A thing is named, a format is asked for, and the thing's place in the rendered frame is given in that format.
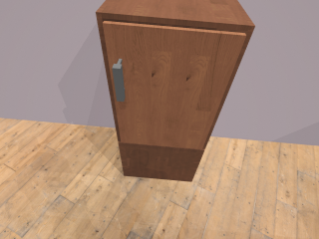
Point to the cupboard door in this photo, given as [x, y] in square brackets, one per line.
[174, 80]

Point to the handle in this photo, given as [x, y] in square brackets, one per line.
[119, 81]

